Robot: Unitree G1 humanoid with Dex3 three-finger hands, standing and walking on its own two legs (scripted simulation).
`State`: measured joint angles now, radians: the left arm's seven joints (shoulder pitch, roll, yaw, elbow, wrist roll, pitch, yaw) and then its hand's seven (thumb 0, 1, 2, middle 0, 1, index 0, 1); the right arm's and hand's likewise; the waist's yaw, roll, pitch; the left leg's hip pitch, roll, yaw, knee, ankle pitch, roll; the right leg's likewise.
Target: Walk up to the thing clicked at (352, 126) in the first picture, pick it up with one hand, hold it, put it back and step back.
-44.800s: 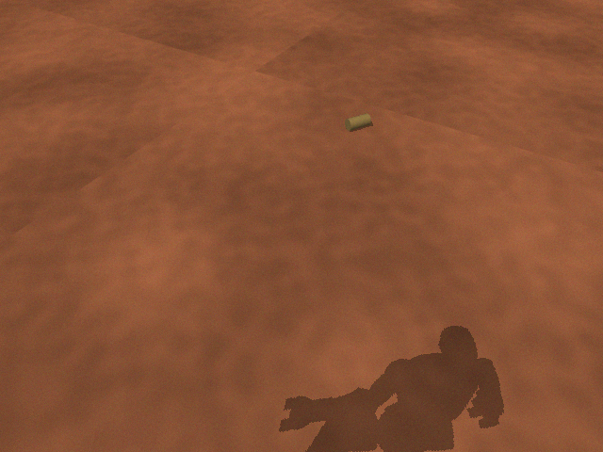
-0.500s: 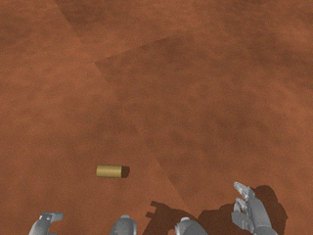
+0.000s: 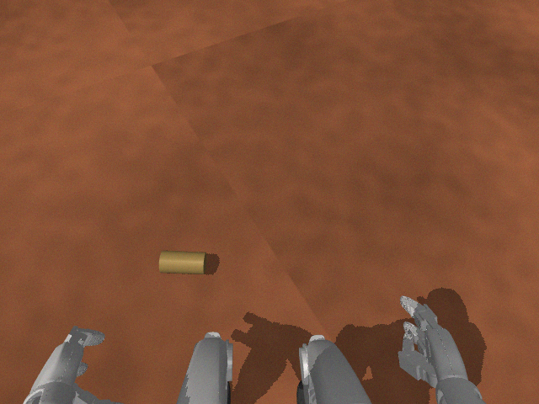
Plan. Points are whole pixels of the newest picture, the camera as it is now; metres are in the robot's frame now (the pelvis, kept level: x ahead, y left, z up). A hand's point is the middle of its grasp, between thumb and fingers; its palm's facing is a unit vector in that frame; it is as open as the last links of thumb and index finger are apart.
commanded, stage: rise first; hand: left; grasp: from above
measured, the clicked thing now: (183, 262) +0.51 +0.24 -0.60
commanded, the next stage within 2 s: none
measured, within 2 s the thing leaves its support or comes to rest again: neither
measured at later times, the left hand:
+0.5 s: hand (133, 303) +0.32 +0.29 -0.33, palm faces -0.50 -0.30 -0.81, open 13.8 cm
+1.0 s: hand (145, 278) +0.41 +0.30 -0.42, palm faces -0.47 -0.04 -0.88, open 14.1 cm
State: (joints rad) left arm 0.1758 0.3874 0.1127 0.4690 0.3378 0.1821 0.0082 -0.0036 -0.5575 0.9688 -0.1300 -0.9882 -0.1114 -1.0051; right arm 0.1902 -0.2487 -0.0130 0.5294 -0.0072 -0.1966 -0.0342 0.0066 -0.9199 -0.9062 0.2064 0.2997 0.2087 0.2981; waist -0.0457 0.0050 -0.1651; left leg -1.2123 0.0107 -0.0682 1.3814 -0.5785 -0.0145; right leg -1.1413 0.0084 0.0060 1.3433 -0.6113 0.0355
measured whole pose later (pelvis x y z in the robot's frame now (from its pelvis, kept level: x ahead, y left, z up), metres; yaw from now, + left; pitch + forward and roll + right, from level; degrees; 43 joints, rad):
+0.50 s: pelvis -0.06 -0.01 -0.20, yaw -3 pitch +34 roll -4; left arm -0.58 0.65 0.18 1.02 0.90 -0.26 0.06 0.00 -0.52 0.98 -0.15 -1.01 -0.15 -1.02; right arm 0.11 -0.28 -0.03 0.71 -0.04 -0.10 0.07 0.00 -0.94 -0.91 0.20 0.30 0.21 0.30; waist -0.06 0.00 -0.13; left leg -2.01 0.01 -0.12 2.07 -0.66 -0.05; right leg -1.94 0.05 -0.01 2.05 -0.71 0.04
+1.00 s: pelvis -0.07 +0.00 -0.28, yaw -8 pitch +33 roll -9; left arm -0.88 0.89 0.17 1.31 1.27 -0.40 0.23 0.00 -0.51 1.02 -0.09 -0.95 -0.08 -0.96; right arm 0.14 -0.27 0.05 0.73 -0.14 0.03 0.11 0.00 -0.89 -0.90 0.20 0.30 0.21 0.30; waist -0.19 -0.03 -0.05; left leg -2.26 -0.01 -0.18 2.34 -0.65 -0.03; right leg -2.14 0.07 -0.05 2.26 -0.70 0.06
